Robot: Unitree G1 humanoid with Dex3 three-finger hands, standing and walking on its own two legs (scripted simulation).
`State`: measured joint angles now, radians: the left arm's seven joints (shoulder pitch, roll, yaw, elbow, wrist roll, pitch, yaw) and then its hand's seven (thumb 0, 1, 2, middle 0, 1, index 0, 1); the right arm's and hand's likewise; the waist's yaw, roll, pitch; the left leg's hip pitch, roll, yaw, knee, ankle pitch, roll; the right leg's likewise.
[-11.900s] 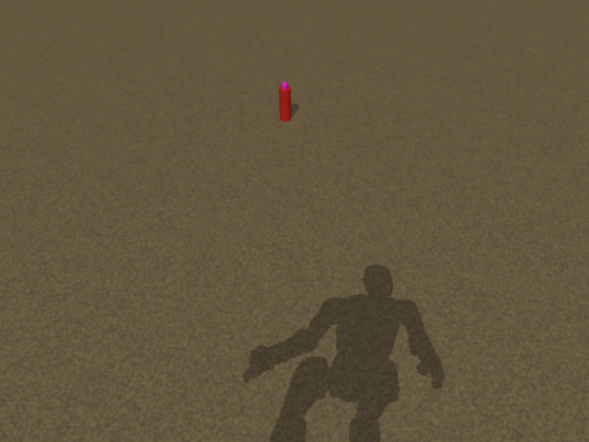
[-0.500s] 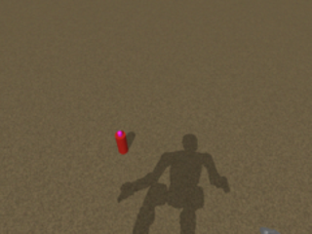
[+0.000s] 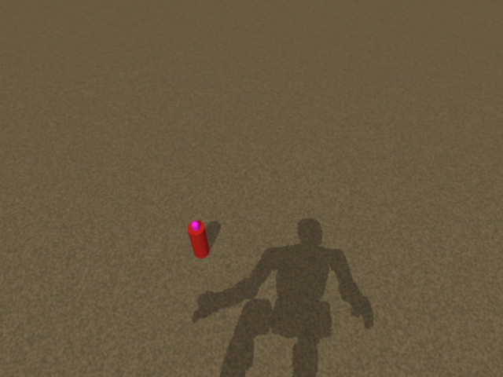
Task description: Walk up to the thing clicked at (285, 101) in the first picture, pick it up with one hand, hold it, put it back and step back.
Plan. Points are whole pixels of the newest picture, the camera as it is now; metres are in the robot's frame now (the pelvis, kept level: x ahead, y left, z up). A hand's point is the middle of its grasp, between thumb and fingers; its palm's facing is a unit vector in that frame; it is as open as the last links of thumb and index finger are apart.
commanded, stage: walk up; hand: left
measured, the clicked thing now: (198, 238) +0.72 +0.25 -0.65
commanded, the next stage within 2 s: stand in 0.56 s
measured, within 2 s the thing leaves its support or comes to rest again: neither
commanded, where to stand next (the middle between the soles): +0.39 +0.03 m, yaw +1 degrees
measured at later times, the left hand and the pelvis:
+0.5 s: hand out of the picture +0.14 +0.28 -0.14, palm faces +0.02 -0.93 -0.35, open 7.4 cm; pelvis +0.02 +0.02 +0.01, yaw +0 degrees
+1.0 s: hand out of the picture +0.05 +0.26 -0.14, palm faces -0.01 -0.94 -0.34, open 7.4 cm; pelvis -0.01 +0.01 +0.02, yaw +0 degrees
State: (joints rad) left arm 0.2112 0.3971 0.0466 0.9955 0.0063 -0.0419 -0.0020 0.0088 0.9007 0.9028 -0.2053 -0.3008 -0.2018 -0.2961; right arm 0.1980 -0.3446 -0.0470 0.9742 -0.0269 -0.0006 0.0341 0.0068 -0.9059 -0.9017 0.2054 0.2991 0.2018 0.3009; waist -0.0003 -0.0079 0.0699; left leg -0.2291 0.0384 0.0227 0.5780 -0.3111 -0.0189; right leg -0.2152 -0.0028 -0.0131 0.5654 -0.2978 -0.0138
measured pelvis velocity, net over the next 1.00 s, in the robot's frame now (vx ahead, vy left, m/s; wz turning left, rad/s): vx -0.01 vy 0.01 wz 0.00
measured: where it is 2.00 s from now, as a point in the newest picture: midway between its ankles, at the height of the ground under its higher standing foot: outside the picture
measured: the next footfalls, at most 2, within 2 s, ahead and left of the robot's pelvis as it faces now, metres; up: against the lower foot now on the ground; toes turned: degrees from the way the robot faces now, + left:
left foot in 1.82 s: +0.14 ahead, +0.16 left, +0.00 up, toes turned +4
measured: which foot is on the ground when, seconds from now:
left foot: down 0.00-1.00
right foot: down 0.00-1.00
